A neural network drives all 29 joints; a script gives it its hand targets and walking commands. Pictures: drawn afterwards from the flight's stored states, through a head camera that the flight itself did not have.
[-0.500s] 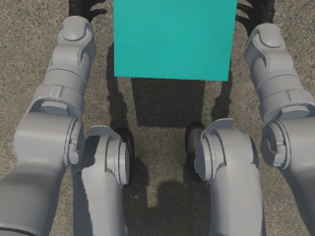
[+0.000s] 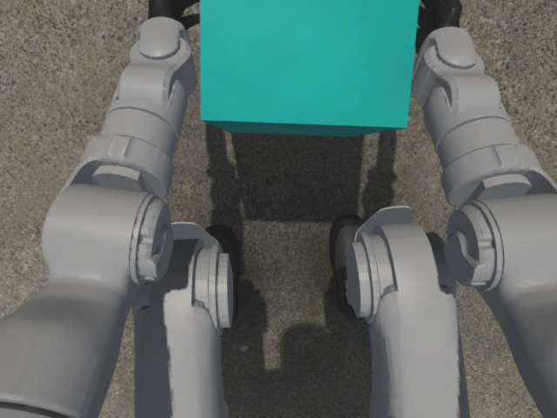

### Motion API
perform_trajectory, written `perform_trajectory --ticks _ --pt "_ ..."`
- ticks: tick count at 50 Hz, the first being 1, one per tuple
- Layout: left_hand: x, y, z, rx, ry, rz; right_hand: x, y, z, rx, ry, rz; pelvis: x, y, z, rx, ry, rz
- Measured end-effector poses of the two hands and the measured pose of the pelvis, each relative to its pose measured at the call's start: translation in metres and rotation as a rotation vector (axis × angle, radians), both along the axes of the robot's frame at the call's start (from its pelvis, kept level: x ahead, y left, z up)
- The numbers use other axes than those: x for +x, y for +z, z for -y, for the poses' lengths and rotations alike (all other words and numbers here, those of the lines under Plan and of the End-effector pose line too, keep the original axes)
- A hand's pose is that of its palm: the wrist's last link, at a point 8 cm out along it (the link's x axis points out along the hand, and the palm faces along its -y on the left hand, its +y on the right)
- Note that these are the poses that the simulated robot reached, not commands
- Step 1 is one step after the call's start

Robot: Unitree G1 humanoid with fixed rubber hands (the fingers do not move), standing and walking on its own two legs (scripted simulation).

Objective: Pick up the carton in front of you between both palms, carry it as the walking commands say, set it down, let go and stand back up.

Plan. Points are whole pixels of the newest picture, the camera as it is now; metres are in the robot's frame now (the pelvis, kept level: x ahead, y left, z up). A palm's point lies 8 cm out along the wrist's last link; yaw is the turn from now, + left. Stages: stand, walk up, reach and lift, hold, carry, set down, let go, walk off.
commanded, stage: reach and lift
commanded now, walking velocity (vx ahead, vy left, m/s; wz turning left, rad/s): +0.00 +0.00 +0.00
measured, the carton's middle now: (298, 53) +0.52 -0.03 -0.24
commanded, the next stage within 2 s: none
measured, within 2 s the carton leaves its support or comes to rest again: leaves its support in 0.02 s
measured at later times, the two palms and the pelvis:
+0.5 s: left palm out of the picture +0.50 +0.12 +0.02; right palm out of the picture +0.48 -0.18 +0.02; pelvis +0.00 +0.00 +0.09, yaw +0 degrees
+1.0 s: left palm out of the picture +0.47 +0.13 +0.17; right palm out of the picture +0.45 -0.17 +0.17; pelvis +0.04 +0.00 +0.21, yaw +0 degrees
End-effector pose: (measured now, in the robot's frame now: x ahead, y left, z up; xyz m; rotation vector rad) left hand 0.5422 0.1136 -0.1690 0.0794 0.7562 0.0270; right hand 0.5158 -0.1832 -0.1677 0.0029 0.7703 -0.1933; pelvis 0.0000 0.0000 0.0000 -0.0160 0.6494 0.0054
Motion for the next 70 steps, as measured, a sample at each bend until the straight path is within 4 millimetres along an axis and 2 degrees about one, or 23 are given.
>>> perform_trajectory --ticks 3,6,9,12,17,22,34,45,70 --pt "0.0 0.005 -0.002 -0.008 0.01 0.009 0.0 0.004 -0.002 0.006 -0.001 0.011 0.003 -0.003 0.0 0.002 0.001 0.002" --pt "-0.002 0.019 -0.003 -0.02 0.02 0.036 -0.001 0.017 -0.002 0.016 -0.009 0.039 0.004 -0.004 0.0 0.002 0.001 0.0" --pt "-0.005 0.044 -0.003 -0.034 0.03 0.073 -0.005 0.042 -0.002 0.024 -0.019 0.078 0.004 0.001 -0.001 0.003 0.0 -0.003" --pt "-0.011 0.077 -0.003 -0.048 0.045 0.101 -0.011 0.075 -0.002 0.032 -0.029 0.108 0.004 0.011 -0.001 0.004 -0.002 -0.012" --pt "-0.025 0.131 -0.004 -0.064 0.066 0.091 -0.024 0.129 -0.004 0.043 -0.039 0.101 0.002 0.04 -0.001 0.004 -0.005 -0.042" --pt "-0.036 0.173 -0.007 -0.054 0.068 0.069 -0.034 0.17 -0.005 0.035 -0.025 0.076 -0.001 0.072 -0.001 0.005 -0.005 -0.067" --pt "-0.047 0.241 -0.009 -0.053 0.075 0.084 -0.043 0.238 -0.007 0.029 -0.014 0.09 0.004 0.129 -0.003 0.011 -0.01 -0.084" --pt "-0.065 0.306 -0.014 -0.062 0.097 0.084 -0.057 0.303 -0.012 0.042 -0.015 0.091 0.026 0.185 -0.001 0.014 -0.011 -0.028" --pt "-0.11 0.467 -0.025 -0.058 0.123 0.081 -0.093 0.464 -0.022 0.043 0.01 0.086 0.084 0.331 0.0 0.013 -0.01 0.257"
